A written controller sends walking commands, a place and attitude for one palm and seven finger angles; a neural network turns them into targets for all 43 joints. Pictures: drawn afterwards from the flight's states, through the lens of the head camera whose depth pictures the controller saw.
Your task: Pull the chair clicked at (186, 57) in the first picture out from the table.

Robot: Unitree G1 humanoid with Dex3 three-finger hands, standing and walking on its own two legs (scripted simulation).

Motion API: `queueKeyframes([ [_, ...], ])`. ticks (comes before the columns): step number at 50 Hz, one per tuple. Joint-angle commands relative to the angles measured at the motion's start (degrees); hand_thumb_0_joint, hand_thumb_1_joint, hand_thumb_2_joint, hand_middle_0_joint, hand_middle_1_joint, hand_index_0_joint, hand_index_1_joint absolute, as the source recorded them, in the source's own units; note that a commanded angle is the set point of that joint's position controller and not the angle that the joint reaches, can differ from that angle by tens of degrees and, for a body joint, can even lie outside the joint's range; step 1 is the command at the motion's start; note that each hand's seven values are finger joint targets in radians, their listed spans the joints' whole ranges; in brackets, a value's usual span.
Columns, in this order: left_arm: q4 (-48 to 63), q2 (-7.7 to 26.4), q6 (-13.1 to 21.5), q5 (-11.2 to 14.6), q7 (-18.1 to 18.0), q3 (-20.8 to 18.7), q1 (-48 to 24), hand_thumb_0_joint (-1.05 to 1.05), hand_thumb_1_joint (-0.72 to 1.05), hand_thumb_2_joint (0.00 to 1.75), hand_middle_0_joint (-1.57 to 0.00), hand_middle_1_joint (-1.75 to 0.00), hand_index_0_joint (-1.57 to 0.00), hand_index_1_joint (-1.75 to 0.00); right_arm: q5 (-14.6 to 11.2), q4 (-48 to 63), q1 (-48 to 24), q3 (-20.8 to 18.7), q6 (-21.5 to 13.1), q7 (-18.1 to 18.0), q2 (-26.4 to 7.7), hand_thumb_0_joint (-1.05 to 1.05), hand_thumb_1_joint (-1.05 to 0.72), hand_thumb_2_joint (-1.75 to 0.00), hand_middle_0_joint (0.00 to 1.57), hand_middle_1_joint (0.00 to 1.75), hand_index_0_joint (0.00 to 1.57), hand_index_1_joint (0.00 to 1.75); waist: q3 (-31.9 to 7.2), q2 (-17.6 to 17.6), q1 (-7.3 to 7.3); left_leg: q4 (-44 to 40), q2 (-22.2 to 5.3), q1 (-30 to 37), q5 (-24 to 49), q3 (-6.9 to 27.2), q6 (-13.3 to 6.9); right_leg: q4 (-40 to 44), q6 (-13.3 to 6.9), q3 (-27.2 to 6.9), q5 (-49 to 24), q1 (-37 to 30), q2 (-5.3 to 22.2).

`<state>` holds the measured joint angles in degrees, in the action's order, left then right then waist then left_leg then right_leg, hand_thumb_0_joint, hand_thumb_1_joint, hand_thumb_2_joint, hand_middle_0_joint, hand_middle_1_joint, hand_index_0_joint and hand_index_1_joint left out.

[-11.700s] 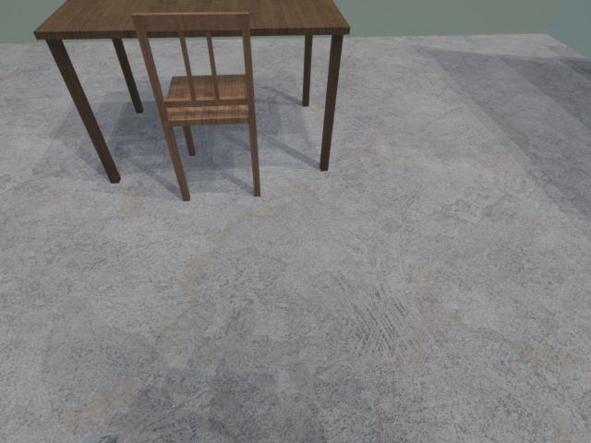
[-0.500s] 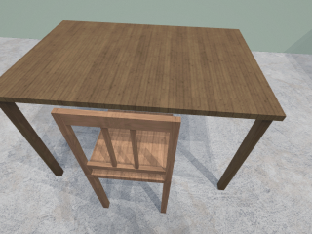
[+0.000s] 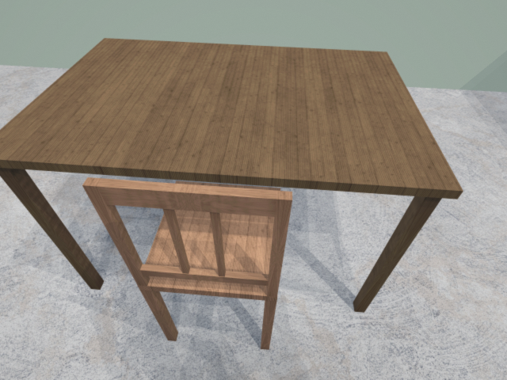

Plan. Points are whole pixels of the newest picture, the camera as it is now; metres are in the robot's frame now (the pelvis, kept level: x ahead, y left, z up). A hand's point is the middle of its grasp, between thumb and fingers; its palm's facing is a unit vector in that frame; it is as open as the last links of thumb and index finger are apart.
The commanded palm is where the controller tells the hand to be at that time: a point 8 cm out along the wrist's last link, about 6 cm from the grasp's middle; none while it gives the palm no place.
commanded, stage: look again from close up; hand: left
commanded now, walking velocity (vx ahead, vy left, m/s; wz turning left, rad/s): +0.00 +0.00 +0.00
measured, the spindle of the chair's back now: (178, 242) +0.42 +0.20 -0.11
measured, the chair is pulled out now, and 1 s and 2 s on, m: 0.00 0.00 0.00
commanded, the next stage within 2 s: raise the hand toward the chair's back in 0.86 s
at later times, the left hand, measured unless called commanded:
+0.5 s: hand out of the picture -0.04 +0.15 -0.18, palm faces +0.05 -0.99 -0.16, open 7.4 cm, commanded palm none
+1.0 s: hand out of the picture -0.02 +0.15 -0.17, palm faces +0.09 -0.98 -0.16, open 7.4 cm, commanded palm +0.08 +0.20 -0.08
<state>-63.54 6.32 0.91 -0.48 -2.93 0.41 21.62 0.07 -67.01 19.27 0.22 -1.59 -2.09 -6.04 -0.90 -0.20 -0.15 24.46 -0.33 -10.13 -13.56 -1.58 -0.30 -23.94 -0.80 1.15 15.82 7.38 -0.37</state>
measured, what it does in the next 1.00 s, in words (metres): stands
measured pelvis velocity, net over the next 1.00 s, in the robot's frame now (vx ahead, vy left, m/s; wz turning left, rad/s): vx -0.01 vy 0.00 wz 0.00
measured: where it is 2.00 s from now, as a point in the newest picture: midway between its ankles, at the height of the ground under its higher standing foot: outside the picture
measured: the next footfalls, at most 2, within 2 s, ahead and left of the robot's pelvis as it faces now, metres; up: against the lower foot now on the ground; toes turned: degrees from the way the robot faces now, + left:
none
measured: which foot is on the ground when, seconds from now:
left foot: down 0.00-1.00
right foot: down 0.00-1.00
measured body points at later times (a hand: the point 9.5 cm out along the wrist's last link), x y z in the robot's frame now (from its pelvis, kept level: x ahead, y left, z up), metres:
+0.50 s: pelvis +0.00 +0.00 +0.00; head -0.01 +0.00 +0.45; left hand -0.04 +0.20 -0.16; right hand -0.04 -0.20 -0.16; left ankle +0.00 +0.12 -0.74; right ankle -0.03 -0.11 -0.74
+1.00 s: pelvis -0.01 +0.00 +0.00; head -0.01 +0.00 +0.45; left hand -0.03 +0.21 -0.16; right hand -0.04 -0.20 -0.16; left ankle +0.00 +0.12 -0.74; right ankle -0.03 -0.11 -0.74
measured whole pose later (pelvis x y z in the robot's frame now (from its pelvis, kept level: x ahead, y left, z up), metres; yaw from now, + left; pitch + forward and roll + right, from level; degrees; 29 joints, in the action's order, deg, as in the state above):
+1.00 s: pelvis -0.01 +0.00 +0.00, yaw +0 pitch +0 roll -1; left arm -53.6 6.3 -2.1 2.0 -3.0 1.1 24.2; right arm -0.4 -63.7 20.7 0.6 -1.8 -1.9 -6.0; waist 0.0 -0.5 -0.5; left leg 27.8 -1.1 -13.3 -14.1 -1.0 -0.2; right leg -25.0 -0.9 1.6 15.3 9.4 -1.1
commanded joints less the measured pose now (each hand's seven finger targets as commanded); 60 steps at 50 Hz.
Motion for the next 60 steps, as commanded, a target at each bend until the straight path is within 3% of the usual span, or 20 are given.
queueKeyframes([
  [1,1.2,4.9,0.7,-0.2,-0.2,-0.6,5.0,0.00,0.90,0.90,-0.20,-0.30,-0.20,-0.30,-0.1,0.7,4.8,-0.7,-0.2,-0.2,-4.5,0.00,-0.90,-0.90,0.20,0.30,0.20,0.30,7.1,0.3,0.03,-3.7,-4.5,-0.3,8.5,5.6,-1.9,5.8,-0.8,-5.4,-6.6,6.7,4.8],
  [9,1.4,4.7,0.8,-0.2,-0.2,-0.6,5.4,0.00,0.90,0.90,-0.20,-0.30,-0.20,-0.30,0.0,0.6,5.3,-0.7,-0.3,-0.3,-4.3,0.00,-0.90,-0.90,0.20,0.30,0.20,0.30,5.2,-0.6,-0.09,-3.2,-4.6,0.8,9.9,5.5,-1.9,5.5,-1.1,-5.5,-7.8,6.3,5.0],
  [26,2.0,4.8,0.7,-0.2,-0.2,-0.5,5.4,0.00,0.90,0.90,-0.20,-0.30,-0.20,-0.30,-0.1,0.4,5.6,-0.8,-0.2,-0.3,-3.9,0.00,-0.90,-0.90,0.20,0.30,0.20,0.30,7.4,-0.3,-0.13,-3.1,-4.5,-1.4,7.0,5.5,-1.7,6.1,-1.2,-6.1,-5.3,7.7,4.6],
  [47,2.3,4.6,0.6,-0.2,-0.2,-0.6,5.4,0.00,0.90,0.90,-0.20,-0.30,-0.20,-0.30,-0.1,0.5,6.3,-0.8,-0.5,-0.4,-3.8,0.00,-0.90,-0.90,0.20,0.30,0.20,0.30,5.8,-0.5,-0.17,-3.1,-4.9,-1.2,7.8,6.0,-2.0,5.5,-1.2,-5.6,-6.0,7.1,4.7],
  [48,0.6,7.3,2.1,-1.0,-1.7,-1.0,5.7,0.00,0.90,0.90,-0.20,-0.30,-0.20,-0.30,0.1,6.4,-2.3,-0.4,-0.7,0.5,-6.5,0.00,-0.90,-0.90,0.20,0.30,0.20,0.30,10.4,1.9,2.06,8.6,-4.4,-9.1,8.0,3.5,0.5,4.7,-0.6,-7.7,-25.9,7.4,8.4],
  [49,88.8,15.6,13.0,11.5,0.0,-0.6,-33.7,0.00,0.88,0.89,-0.20,-0.30,-0.20,-0.30,-2.3,28.7,-2.6,-2.5,-8.9,-1.7,-19.4,0.00,-0.90,-0.90,0.20,0.30,0.20,0.30,-17.5,-8.1,-6.69,0.5,0.5,8.8,9.5,0.9,-2.1,-0.9,-0.5,-2.4,-14.9,3.7,3.4],
  [50,85.3,20.3,11.9,9.2,-3.1,-6.5,-29.4,0.00,0.85,0.88,-0.20,-0.29,-0.20,-0.29,-2.8,24.3,-10.4,0.2,-13.6,-4.0,-13.2,0.00,-0.90,-0.90,0.20,0.30,0.20,0.30,-13.3,-10.0,-3.83,0.8,-1.6,7.8,7.6,-1.5,-1.8,-3.1,-0.4,1.0,-7.6,6.4,0.4],
  [51,70.9,11.8,8.9,7.7,-5.0,-3.3,-13.7,0.00,0.83,0.87,-0.19,-0.29,-0.19,-0.29,-1.7,22.2,-7.5,-1.6,-16.8,-3.9,-14.5,0.00,-0.90,-0.90,0.20,0.30,0.20,0.30,-12.6,-11.0,-2.84,0.0,-1.2,3.9,3.8,-0.7,-0.9,-4.3,-1.5,3.1,-1.8,8.0,-0.2],
  [52,53.7,0.0,2.5,8.5,-5.1,3.0,4.9,0.00,0.81,0.86,-0.19,-0.29,-0.19,-0.29,-3.5,21.2,-6.4,-1.5,-17.3,-2.6,-11.4,0.00,-0.90,-0.90,0.20,0.30,0.20,0.30,-3.7,-5.0,-2.15,0.4,-1.2,-3.1,0.9,1.9,-1.1,-4.8,-1.2,4.7,-1.2,11.2,0.8],
  [53,66.4,-0.5,2.4,10.5,-4.3,4.7,-1.2,0.00,0.78,0.85,-0.19,-0.28,-0.19,-0.28,-3.6,24.7,-5.3,-1.4,-17.6,-2.4,-13.3,0.00,-0.90,-0.90,0.20,0.30,0.20,0.30,-3.4,-6.2,-2.33,1.9,-0.6,-4.8,-0.5,3.5,-1.0,-6.0,-0.9,5.2,-0.9,11.1,1.1],
  [55,70.3,-1.7,7.6,10.7,-2.7,8.0,-2.8,0.00,0.74,0.83,-0.18,-0.27,-0.18,-0.27,-3.2,28.2,-8.0,-1.6,-19.4,-3.4,-14.6,0.00,-0.90,-0.90,0.20,0.30,0.20,0.30,0.6,-1.9,-4.38,5.9,0.5,-7.7,-6.0,3.8,-1.3,-6.4,0.2,5.0,4.3,16.9,1.1],
  [56,66.7,-1.3,9.7,10.1,-2.1,7.5,-2.6,0.00,0.71,0.82,-0.18,-0.27,-0.18,-0.27,-2.1,29.3,-7.2,-2.2,-19.7,-3.1,-15.3,0.00,-0.90,-0.90,0.20,0.30,0.20,0.30,1.6,6.4,-5.26,9.1,1.1,-11.2,-7.1,4.2,-1.3,-7.2,0.5,4.7,8.7,21.9,0.6],
  [57,60.0,-3.2,12.1,10.0,-0.7,7.1,-0.3,0.00,0.69,0.81,-0.18,-0.27,-0.18,-0.27,-1.4,30.3,-7.3,-3.0,-19.6,-2.6,-15.5,0.00,-0.90,-0.90,0.20,0.30,0.20,0.30,4.3,12.4,-5.21,12.4,1.1,-16.1,-9.0,4.5,-0.9,-9.3,0.6,5.0,12.6,28.0,0.5],
  [58,55.2,-4.4,15.3,10.4,1.5,6.4,3.7,0.00,0.67,0.80,-0.18,-0.26,-0.18,-0.26,-0.9,31.6,-8.4,-3.7,-19.3,-2.0,-15.7,0.00,-0.90,-0.90,0.20,0.30,0.20,0.30,3.8,17.1,-3.36,15.2,0.8,-20.6,-10.1,4.3,-0.3,-11.9,0.4,5.0,15.7,31.9,0.6],
  [59,54.0,-4.3,19.0,11.3,4.4,4.8,9.6,0.00,0.64,0.79,-0.17,-0.26,-0.17,-0.26,-0.6,33.6,-9.4,-4.3,-19.3,-1.3,-15.4,0.00,-0.90,-0.90,0.20,0.30,0.20,0.30,1.5,19.6,-0.71,17.3,0.9,-24.2,-10.0,3.8,0.2,-14.3,0.2,4.6,17.0,32.7,0.7],
  [60,52.0,-1.1,22.0,11.8,7.4,1.1,17.1,0.00,0.62,0.78,-0.17,-0.26,-0.17,-0.26,-0.8,35.5,-10.7,-4.9,-18.8,-0.1,-15.0,0.00,-0.90,-0.90,0.20,0.30,0.20,0.30,-0.3,17.3,2.56,18.4,1.5,-26.0,-8.8,2.7,0.8,-15.4,-0.5,3.4,15.9,31.0,0.9],
])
